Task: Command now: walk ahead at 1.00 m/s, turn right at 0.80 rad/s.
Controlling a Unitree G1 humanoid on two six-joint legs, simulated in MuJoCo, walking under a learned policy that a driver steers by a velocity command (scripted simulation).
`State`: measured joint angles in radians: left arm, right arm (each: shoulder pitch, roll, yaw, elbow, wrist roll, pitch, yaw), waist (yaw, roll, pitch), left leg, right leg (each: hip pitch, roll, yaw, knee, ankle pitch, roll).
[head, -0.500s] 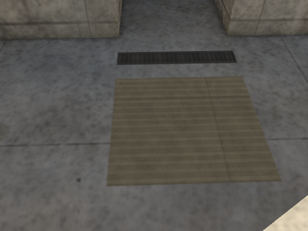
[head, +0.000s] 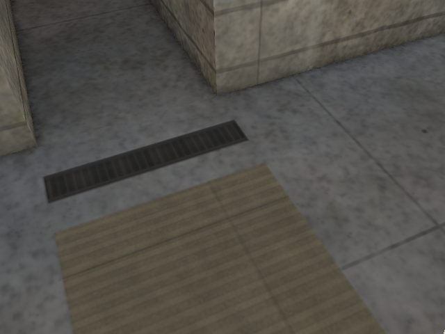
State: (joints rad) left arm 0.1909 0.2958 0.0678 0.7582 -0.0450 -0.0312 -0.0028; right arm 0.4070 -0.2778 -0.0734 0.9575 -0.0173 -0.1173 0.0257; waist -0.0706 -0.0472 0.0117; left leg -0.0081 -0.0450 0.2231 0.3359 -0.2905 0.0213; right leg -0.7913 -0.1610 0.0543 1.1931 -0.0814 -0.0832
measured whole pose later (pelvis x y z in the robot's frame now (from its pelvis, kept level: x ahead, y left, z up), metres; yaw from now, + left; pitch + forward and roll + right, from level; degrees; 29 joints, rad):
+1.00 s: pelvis +0.90 -0.03 +0.00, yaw +20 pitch +1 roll -1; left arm -0.03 0.20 0.00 0.55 0.01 -0.15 0.01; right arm 0.46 -0.18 -0.04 0.80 0.03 -0.07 0.00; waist -0.09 -0.02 0.00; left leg -0.12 -0.18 -0.19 0.45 -0.32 0.15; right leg -0.71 -0.08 0.18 0.77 -0.06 0.04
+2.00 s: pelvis +1.55 +0.42 -0.01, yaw +54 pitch +0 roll +2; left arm 0.20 0.27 0.01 0.58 0.01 -0.08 -0.05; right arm 0.23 -0.31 -0.03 0.78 -0.04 -0.11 -0.07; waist 0.02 -0.03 -0.01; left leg -0.08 -0.01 0.20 0.76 -0.30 0.05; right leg -0.46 0.00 -0.06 0.65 -0.08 -0.07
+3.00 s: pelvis +1.97 +0.50 +0.00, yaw -4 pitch +3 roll +2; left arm 0.24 0.36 0.06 0.55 -0.02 0.02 0.10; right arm -0.03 -0.29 -0.07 0.63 -0.05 -0.02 0.00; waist -0.02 0.04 0.08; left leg -0.60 -0.09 -0.16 0.76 -0.15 -0.08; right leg -0.30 0.12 0.29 0.56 -0.27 -0.02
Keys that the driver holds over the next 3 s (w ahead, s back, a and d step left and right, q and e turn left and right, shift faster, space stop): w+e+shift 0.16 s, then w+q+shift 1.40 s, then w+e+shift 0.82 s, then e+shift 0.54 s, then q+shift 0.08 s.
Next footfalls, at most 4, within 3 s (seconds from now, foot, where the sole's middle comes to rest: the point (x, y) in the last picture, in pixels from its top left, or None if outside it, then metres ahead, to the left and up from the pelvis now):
0.22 right None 0.40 -0.10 -0.77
0.72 left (216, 247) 0.85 0.01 -0.77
1.12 right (231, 158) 1.28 -0.08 -0.77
1.58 left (129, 146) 1.40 0.35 -0.77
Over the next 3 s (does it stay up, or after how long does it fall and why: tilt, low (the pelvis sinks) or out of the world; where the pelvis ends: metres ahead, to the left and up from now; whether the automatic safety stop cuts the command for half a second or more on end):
stays up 1.97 0.50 0.00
